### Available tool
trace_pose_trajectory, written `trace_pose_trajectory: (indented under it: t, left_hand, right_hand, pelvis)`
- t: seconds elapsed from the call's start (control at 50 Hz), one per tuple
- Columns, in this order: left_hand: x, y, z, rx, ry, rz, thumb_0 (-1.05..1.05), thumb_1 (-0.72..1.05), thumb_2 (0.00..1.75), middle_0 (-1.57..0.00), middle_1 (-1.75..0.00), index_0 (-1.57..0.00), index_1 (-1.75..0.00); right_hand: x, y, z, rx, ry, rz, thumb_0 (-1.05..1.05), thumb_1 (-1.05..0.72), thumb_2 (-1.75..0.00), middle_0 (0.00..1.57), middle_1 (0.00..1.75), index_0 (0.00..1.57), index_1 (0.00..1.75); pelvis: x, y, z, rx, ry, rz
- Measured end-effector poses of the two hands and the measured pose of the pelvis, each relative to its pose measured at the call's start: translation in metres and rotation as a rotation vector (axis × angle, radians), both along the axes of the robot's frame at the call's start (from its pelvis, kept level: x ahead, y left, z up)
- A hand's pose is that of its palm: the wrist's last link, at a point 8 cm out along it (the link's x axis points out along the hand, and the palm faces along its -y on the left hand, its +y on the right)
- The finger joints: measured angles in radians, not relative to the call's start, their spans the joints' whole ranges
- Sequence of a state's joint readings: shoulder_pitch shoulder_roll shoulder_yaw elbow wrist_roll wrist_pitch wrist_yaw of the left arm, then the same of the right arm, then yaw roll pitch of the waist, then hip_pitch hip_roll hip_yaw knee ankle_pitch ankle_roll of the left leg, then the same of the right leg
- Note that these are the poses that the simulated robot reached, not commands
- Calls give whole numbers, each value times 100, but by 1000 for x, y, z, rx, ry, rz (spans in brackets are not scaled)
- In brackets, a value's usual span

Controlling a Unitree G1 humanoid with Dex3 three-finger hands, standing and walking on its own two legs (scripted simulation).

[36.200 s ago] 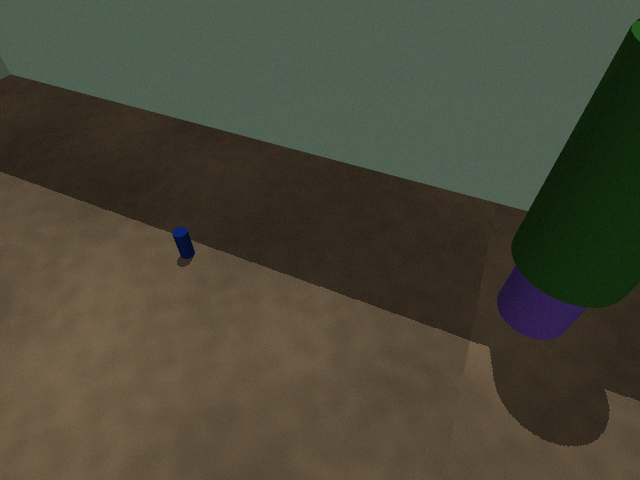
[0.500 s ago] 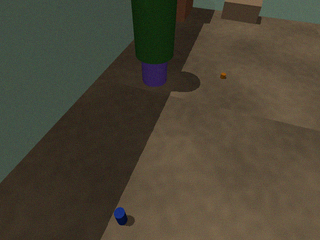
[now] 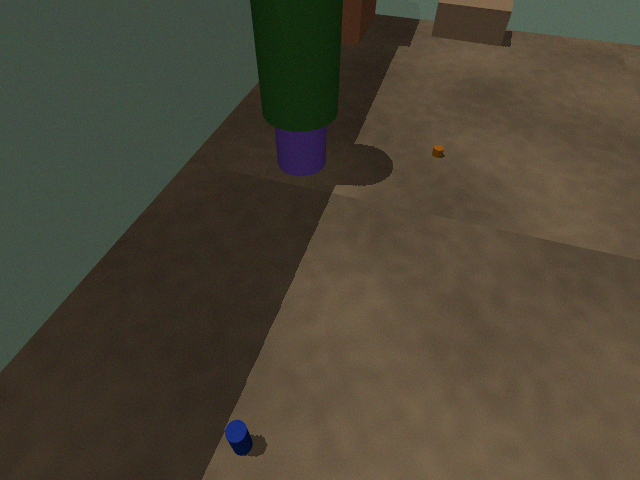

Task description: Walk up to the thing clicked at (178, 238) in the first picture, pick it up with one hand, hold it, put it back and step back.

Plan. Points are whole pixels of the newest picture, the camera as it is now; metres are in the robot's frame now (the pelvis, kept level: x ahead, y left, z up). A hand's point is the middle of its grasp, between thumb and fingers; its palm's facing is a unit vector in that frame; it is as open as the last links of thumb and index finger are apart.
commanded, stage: stand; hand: left
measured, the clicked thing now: (239, 438) +0.39 +0.22 -0.72
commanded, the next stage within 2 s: none
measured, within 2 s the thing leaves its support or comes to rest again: neither
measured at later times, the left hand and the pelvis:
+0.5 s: hand out of the picture +0.07 +0.25 -0.16, palm faces -0.03 -0.94 -0.34, open 7.4 cm; pelvis +0.00 -0.01 +0.00, yaw +0 degrees
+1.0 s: hand out of the picture +0.09 +0.24 -0.15, palm faces -0.02 -0.94 -0.34, open 7.4 cm; pelvis +0.01 -0.01 +0.00, yaw +0 degrees
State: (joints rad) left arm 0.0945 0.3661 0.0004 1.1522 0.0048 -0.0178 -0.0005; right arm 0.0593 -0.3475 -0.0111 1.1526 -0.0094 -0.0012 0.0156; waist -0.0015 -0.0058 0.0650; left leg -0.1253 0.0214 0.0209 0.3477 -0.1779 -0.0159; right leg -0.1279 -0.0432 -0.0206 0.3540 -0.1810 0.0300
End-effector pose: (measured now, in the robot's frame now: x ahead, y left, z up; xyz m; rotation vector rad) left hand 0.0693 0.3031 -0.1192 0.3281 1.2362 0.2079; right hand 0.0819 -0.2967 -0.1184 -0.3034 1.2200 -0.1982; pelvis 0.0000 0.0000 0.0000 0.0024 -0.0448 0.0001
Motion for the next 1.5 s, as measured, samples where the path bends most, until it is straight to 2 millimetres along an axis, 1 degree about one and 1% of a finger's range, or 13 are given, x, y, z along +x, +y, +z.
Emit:
trace_pose_trajectory:
  t: [0.2, 0.36, 0.48, 0.6, 0.92, 1.22, 1.5]
  left_hand:
    - [6, -13, -1, -25, -19, -15, 1, 90, 90, -20, -30, -20, -29]
    - [2, -13, -1, -20, -7, -9, 1, 90, 90, -20, -30, -20, -29]
    - [0, -13, 0, -15, 7, -5, 1, 90, 90, -20, -30, -20, -29]
    - [2, -13, 0, -12, 9, -1, 1, 90, 90, -20, -30, -20, -29]
    - [17, -17, 2, -14, -18, -8, 1, 90, 90, -20, -30, -20, -29]
    - [18, -17, 1, -14, -1, -4, 1, 90, 90, -20, -30, -20, -29]
    - [22, -17, 2, -12, -5, -8, 1, 90, 90, -20, -30, -20, -29]
  right_hand:
    - [-7, -1, 1, 5, 0, -6, 1, -90, -90, 20, 30, 20, 30]
    - [-15, -4, -1, 7, 21, -12, 1, -90, -90, 20, 30, 20, 30]
    - [-18, -6, -3, 6, 35, -13, 1, -90, -90, 20, 30, 20, 30]
    - [-15, -7, -3, 5, 38, -10, 1, -90, -90, 20, 30, 20, 30]
    - [1, -10, -1, 1, 8, 3, 1, -90, -90, 20, 30, 20, 30]
    - [3, -12, 0, -7, 21, 2, 1, -90, -90, 20, 30, 20, 30]
    - [4, -11, 0, -6, 22, 2, 1, -90, -90, 20, 30, 20, 30]
  pelvis:
    - [-4, -4, 1, 0, 3, -3]
    - [-3, -7, 1, -1, 7, -2]
    - [-1, -8, 1, -1, 11, -3]
    - [2, -9, 1, -1, 12, -3]
    - [9, -12, 2, -2, 11, -4]
    - [16, -12, 2, -2, 14, -6]
    - [17, -12, 2, -2, 15, -6]
